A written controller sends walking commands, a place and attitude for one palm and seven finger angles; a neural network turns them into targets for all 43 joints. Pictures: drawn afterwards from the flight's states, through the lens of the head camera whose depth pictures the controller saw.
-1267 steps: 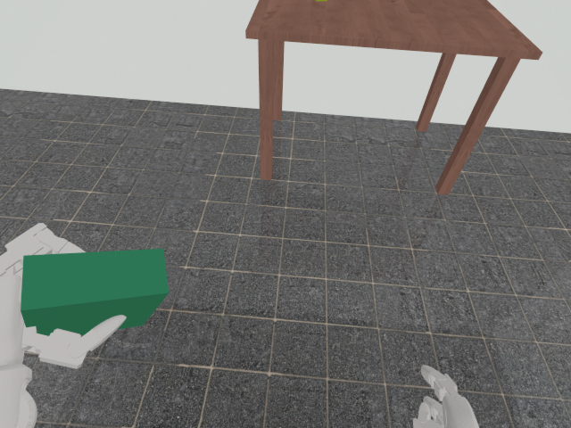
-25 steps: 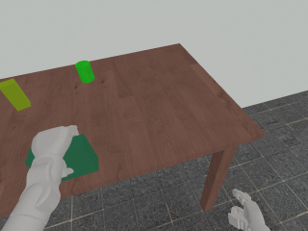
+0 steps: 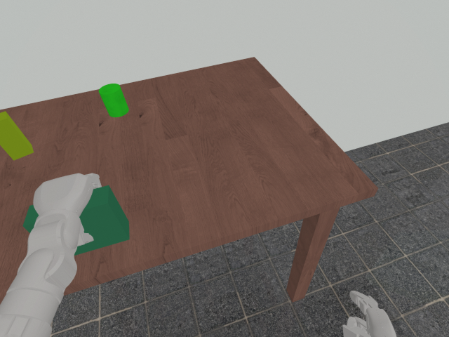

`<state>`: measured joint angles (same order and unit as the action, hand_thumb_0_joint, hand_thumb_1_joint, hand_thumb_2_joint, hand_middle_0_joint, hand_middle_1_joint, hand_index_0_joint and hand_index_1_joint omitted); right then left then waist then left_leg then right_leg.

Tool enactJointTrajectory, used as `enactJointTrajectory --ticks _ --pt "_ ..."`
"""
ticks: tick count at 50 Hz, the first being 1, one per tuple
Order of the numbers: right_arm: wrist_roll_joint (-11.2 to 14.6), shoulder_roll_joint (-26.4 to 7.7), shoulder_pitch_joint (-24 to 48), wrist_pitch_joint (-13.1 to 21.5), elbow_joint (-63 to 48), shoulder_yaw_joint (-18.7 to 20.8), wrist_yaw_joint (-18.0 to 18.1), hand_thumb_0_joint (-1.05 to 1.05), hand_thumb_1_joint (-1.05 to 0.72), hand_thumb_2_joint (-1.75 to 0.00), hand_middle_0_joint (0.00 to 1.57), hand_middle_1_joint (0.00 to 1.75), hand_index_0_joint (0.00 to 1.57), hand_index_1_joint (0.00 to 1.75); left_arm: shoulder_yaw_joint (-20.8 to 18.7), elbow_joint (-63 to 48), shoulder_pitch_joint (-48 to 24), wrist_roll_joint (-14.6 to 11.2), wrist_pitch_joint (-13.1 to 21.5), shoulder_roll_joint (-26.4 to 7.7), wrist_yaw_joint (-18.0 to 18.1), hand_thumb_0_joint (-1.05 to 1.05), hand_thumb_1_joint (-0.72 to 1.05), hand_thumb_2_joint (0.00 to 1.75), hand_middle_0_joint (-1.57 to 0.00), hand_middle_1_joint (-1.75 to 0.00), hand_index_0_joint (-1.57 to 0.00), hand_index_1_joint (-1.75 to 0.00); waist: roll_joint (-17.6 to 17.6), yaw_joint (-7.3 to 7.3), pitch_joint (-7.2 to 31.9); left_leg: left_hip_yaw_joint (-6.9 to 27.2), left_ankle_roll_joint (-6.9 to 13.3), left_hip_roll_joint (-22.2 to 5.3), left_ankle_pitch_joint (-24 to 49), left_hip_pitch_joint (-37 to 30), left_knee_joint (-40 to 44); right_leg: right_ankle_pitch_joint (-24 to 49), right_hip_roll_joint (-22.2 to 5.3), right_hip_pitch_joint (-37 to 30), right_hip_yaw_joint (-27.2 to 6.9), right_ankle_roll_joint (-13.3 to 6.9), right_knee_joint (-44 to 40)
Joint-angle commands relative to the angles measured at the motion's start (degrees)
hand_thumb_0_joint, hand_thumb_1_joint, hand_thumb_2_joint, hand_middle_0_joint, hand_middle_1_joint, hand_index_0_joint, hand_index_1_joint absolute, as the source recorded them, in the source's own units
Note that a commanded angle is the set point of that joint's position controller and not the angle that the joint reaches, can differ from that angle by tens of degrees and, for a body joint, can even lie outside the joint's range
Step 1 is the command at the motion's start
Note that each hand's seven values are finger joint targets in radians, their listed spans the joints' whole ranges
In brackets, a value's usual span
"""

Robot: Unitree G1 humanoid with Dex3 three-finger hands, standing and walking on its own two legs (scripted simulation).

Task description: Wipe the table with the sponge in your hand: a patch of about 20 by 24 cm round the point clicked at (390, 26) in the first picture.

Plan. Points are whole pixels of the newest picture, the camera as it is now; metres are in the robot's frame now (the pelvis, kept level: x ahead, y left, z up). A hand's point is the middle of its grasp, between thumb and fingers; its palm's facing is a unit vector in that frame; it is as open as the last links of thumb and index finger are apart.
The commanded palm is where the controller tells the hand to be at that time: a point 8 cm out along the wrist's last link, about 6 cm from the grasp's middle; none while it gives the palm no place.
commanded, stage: wipe forward along the first lane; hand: left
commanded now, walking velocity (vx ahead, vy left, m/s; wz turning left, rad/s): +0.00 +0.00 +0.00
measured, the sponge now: (86, 229) +0.28 +0.32 +0.03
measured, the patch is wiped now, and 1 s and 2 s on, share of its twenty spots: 0.15 0.30 0.45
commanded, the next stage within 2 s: slide across to the middle lane in 1.26 s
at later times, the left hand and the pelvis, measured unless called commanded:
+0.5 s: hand (81, 192) +0.34 +0.34 +0.07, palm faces -0.11 -0.01 -0.99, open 9.4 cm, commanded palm +0.33 +0.34 +0.11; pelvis -0.01 +0.00 -0.01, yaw +0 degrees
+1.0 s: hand (83, 173) +0.39 +0.36 +0.07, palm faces -0.13 +0.02 -0.99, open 9.4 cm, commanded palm +0.39 +0.36 +0.11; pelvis -0.01 +0.02 -0.01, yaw +0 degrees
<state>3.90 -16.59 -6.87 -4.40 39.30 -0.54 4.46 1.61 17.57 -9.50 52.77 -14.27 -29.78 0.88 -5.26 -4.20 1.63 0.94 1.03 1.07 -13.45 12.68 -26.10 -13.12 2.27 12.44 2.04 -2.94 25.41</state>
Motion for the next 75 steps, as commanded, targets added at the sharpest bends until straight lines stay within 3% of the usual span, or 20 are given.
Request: enactJointTrajectory --ticks 1,3,4,8,11,13,15,18,19,22,23,31,38,45,49,53,55,67,73,75 --pt "-0.2 -6.7 6.3 2.9 -8.3 2.8 0.3 0.00 -0.90 -0.90 0.20 0.30 0.20 0.30 -5.0 -3.9 -16.0 1.1 1.6 -12.7 2.4 0.00 0.10 1.30 -1.20 -1.60 -1.20 -1.60 6.1 1.06 9.2 -0.3 2.7 2.2 7.8 0.5 1.9 8.9 -0.5 -3.3 -3.1 -0.2 -4.0" --pt "-0.1 -7.2 6.3 2.7 -8.2 2.6 0.4 0.00 -0.90 -0.90 0.20 0.30 0.20 0.30 -7.4 -2.2 -17.8 1.5 2.1 -16.1 2.8 0.00 0.10 1.30 -1.20 -1.60 -1.20 -1.60 6.1 0.76 9.1 0.0 2.7 2.3 6.5 1.7 2.1 7.1 -0.2 -2.9 -4.1 -0.5 -4.0" --pt "0.0 -7.0 5.4 2.8 -7.9 2.8 0.5 0.00 -0.90 -0.90 0.20 0.30 0.20 0.30 -5.7 -0.9 -19.6 1.6 2.5 -14.5 2.9 0.00 0.10 1.30 -1.20 -1.60 -1.20 -1.60 7.4 1.61 9.1 -0.4 2.7 2.3 5.8 2.3 1.8 6.5 -0.5 -2.6 -3.3 -0.1 -3.8" --pt "0.1 -7.4 4.4 2.7 -7.5 3.1 0.4 0.00 -0.90 -0.90 0.20 0.30 0.20 0.30 -7.4 2.4 -21.1 2.5 3.6 -16.7 3.5 0.00 0.10 1.30 -1.20 -1.60 -1.20 -1.60 5.9 1.13 10.0 -0.2 2.8 2.4 5.3 3.1 1.3 5.8 -0.3 -1.7 -4.0 -0.5 -3.6" --pt "0.2 -7.5 3.0 2.4 -6.9 3.2 0.5 0.00 -0.90 -0.90 0.20 0.30 0.20 0.30 -5.0 6.7 -22.9 2.3 4.0 -14.6 3.6 0.00 0.10 1.30 -1.20 -1.60 -1.20 -1.60 7.9 2.33 8.8 -0.5 2.8 2.3 3.1 4.8 0.9 4.2 -0.6 -0.4 -3.4 0.1 -3.7" --pt "0.3 -7.9 2.4 2.4 -6.6 3.1 0.5 0.00 -0.90 -0.90 0.20 0.30 0.20 0.30 -6.7 8.8 -24.9 2.8 4.5 -17.3 3.6 0.00 0.10 1.30 -1.20 -1.60 -1.20 -1.60 7.7 2.13 9.1 -0.3 2.8 2.3 2.4 5.7 0.9 3.0 -0.4 0.1 -4.0 -0.1 -3.6" --pt "0.3 -7.8 1.3 2.3 -6.3 3.1 0.5 0.00 -0.90 -0.90 0.20 0.30 0.20 0.30 -4.9 11.5 -27.4 3.3 5.2 -16.3 3.5 0.00 0.10 1.30 -1.20 -1.60 -1.20 -1.60 7.5 3.15 8.6 -0.6 2.8 2.3 1.7 6.7 0.2 2.6 -0.7 1.1 -3.5 0.1 -3.3" --pt "0.3 -8.2 0.2 2.0 -6.1 3.3 0.6 0.00 -0.90 -0.90 0.20 0.30 0.20 0.30 -8.3 14.8 -28.6 3.8 6.6 -20.5 3.7 0.00 0.10 1.30 -1.20 -1.60 -1.20 -1.60 8.1 2.53 10.3 -0.5 2.9 2.3 1.0 8.2 -0.3 1.8 -0.6 0.6 -4.5 0.1 -3.2" --pt "0.4 -8.0 -0.3 2.0 -6.2 3.2 0.5 0.00 -0.90 -0.90 0.20 0.30 0.20 0.30 -6.1 15.8 -29.8 4.0 7.0 -18.6 3.6 0.00 0.10 1.30 -1.20 -1.60 -1.20 -1.60 7.6 3.21 10.4 -0.8 3.0 2.4 1.3 8.7 -0.6 2.7 -0.9 0.4 -4.1 0.3 -2.8" --pt "0.5 -8.2 -1.5 1.8 -6.0 3.2 0.5 0.00 -0.90 -0.90 0.20 0.30 0.20 0.30 -6.5 18.3 -33.2 4.1 8.0 -20.2 3.8 0.00 0.10 1.30 -1.20 -1.60 -1.20 -1.60 7.3 3.67 10.2 -0.6 3.0 2.3 -0.3 9.7 -0.9 1.0 -0.9 1.6 -4.1 0.4 -3.0" --pt "0.4 -8.4 -1.8 1.7 -5.7 3.3 0.6 0.00 -0.90 -0.90 0.20 0.30 0.20 0.30 -8.7 19.4 -34.4 4.5 8.6 -23.1 4.0 0.00 0.10 1.30 -1.20 -1.60 -1.20 -1.60 7.2 3.55 10.9 -0.5 3.0 2.1 -0.4 10.0 -0.8 0.4 -0.7 1.7 -4.4 0.3 -2.9" --pt "0.4 -8.5 -5.0 1.1 -5.0 3.8 -0.1 0.00 -0.90 -0.90 0.20 0.30 0.20 0.30 -6.1 24.9 -38.3 5.8 11.0 -21.0 5.1 0.00 0.10 1.30 -1.20 -1.60 -1.20 -1.60 5.3 4.59 13.4 -0.5 3.1 1.7 1.8 10.2 -2.2 4.0 -0.6 3.2 -3.6 0.0 -1.5" --pt "0.6 -9.2 -6.9 0.8 -3.6 4.0 -0.2 0.00 -0.90 -0.90 0.20 0.30 0.20 0.30 -7.8 29.0 -43.0 6.1 11.8 -24.1 6.3 0.00 0.10 1.30 -1.20 -1.60 -1.20 -1.60 5.7 5.25 13.9 0.2 3.1 1.2 1.4 10.8 -1.9 2.6 -0.2 4.7 -3.1 -0.2 -1.3" --pt "0.5 -8.9 -8.6 0.6 -3.3 4.2 -0.8 0.00 -0.90 -0.90 0.20 0.30 0.20 0.30 -4.0 31.5 -44.4 6.4 11.9 -19.5 6.8 0.00 0.10 1.30 -1.20 -1.60 -1.20 -1.60 4.9 6.01 15.0 0.7 2.9 0.9 4.0 9.1 -2.6 5.0 0.0 6.6 -2.3 -0.4 -0.4" --pt "0.5 -9.4 -9.5 0.5 -2.6 4.2 -0.8 0.00 -0.90 -0.90 0.20 0.30 0.20 0.30 -5.6 33.1 -48.1 6.8 12.0 -22.3 7.4 0.00 0.10 1.30 -1.20 -1.60 -1.20 -1.60 6.1 6.75 14.6 1.3 2.9 0.6 3.5 9.6 -2.7 3.8 0.2 7.9 -2.1 -0.4 -0.1" --pt "0.5 -9.4 -9.9 0.5 -2.4 4.1 -0.9 0.00 -0.90 -0.90 0.20 0.30 0.20 0.30 -5.1 34.4 -49.9 7.3 11.7 -22.1 7.6 0.00 0.10 1.30 -1.20 -1.60 -1.20 -1.60 4.9 6.86 15.3 1.7 2.6 0.5 4.8 9.0 -2.8 4.3 0.3 8.8 -1.9 -0.6 0.1" --pt "0.4 -9.4 -10.7 0.5 -2.1 4.1 -1.0 0.00 -0.90 -0.90 0.20 0.30 0.20 0.30 -3.2 35.3 -52.5 7.9 11.4 -21.0 7.6 0.00 0.10 1.30 -1.20 -1.60 -1.20 -1.60 5.0 7.98 14.8 2.0 2.6 0.3 4.1 8.5 -3.1 3.2 0.4 10.7 -1.5 -0.5 0.5" --pt "-0.1 -9.9 -13.9 -0.2 -1.7 4.1 -1.2 0.00 -0.90 -0.90 0.20 0.30 0.20 0.30 -4.6 39.2 -54.8 9.4 11.6 -24.8 6.9 0.00 0.10 1.30 -1.20 -1.60 -1.20 -1.60 3.2 7.89 18.3 2.2 2.2 0.3 8.7 8.9 -5.0 6.9 0.6 10.5 -1.3 -0.8 1.7" --pt "-0.2 -9.1 -13.4 -0.3 -2.1 5.0 -1.5 0.00 -0.90 -0.90 0.20 0.30 0.20 0.30 -4.0 30.6 -55.5 6.7 13.2 -21.1 6.9 0.00 0.10 1.30 -1.20 -1.60 -1.20 -1.60 0.3 7.12 23.9 3.0 1.5 -0.6 16.9 2.4 -5.1 11.4 0.8 8.3 -1.2 -1.2 1.6" --pt "-0.1 -9.0 -13.2 -0.3 -1.6 5.2 -1.6 0.00 -0.90 -0.90 0.20 0.30 0.20 0.30 -2.4 30.5 -54.8 5.5 12.7 -18.4 7.2 0.00 0.10 1.30 -1.20 -1.60 -1.20 -1.60 1.4 7.60 21.6 3.2 1.4 -0.8 16.5 1.4 -4.6 10.4 0.9 9.1 -0.8 -0.9 1.0"
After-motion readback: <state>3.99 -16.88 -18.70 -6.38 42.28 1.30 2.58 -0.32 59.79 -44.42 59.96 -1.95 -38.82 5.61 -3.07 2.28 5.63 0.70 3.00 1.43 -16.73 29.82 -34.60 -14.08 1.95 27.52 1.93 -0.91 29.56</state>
